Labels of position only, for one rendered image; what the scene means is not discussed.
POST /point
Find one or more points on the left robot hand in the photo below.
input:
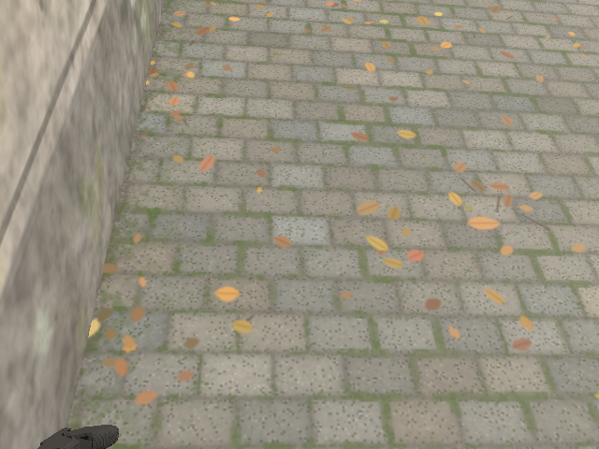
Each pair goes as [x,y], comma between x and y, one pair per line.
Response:
[96,437]

